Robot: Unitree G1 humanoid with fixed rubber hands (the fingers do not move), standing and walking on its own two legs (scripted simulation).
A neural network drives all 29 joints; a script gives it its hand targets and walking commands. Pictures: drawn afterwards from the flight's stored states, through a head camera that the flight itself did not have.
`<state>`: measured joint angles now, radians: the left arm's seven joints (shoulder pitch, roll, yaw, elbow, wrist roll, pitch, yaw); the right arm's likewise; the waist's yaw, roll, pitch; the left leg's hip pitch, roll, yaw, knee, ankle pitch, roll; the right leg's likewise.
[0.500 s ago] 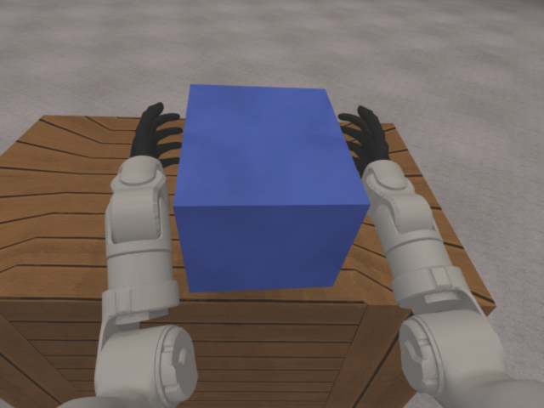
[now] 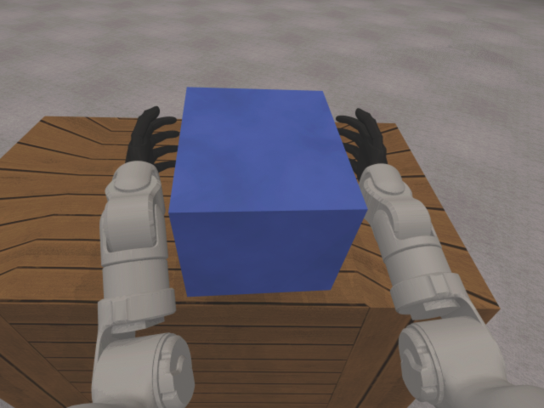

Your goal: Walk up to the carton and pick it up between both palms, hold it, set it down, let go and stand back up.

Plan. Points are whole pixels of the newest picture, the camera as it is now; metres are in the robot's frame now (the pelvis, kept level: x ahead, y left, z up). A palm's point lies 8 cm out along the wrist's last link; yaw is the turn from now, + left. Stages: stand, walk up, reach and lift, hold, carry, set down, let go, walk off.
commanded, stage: hold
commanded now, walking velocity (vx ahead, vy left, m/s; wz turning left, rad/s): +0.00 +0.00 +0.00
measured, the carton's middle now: (258, 188) +0.39 +0.00 +0.14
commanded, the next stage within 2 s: none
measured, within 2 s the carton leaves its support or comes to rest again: neither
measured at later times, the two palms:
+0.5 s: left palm (142, 165) +0.36 +0.16 +0.22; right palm (369, 164) +0.36 -0.15 +0.20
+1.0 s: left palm (140, 173) +0.36 +0.16 +0.20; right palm (365, 164) +0.37 -0.15 +0.20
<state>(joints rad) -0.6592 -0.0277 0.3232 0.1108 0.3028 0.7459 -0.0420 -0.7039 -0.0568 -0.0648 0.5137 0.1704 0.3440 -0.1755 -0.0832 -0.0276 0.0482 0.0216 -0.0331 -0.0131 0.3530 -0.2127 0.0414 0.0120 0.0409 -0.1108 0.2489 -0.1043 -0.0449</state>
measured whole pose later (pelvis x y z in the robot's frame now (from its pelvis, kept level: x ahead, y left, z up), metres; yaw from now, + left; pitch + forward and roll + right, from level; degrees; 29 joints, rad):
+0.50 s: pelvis -0.01 +0.00 +0.00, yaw +0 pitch -9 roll -1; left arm -0.70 -0.03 0.33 0.16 0.32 0.76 -0.03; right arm -0.75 -0.04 -0.12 0.59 0.14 0.34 -0.14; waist -0.07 -0.04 0.03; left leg 0.01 -0.04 0.00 0.34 -0.20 0.04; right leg -0.01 0.03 -0.10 0.26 -0.10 -0.05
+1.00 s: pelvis +0.00 +0.00 +0.00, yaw +0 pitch -9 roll -1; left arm -0.65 -0.02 0.32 0.11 0.31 0.76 -0.05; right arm -0.71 -0.04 -0.09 0.53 0.16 0.35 -0.17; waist -0.08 -0.06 0.05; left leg 0.02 -0.03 -0.02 0.35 -0.21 0.04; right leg 0.00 0.04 -0.12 0.26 -0.11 -0.05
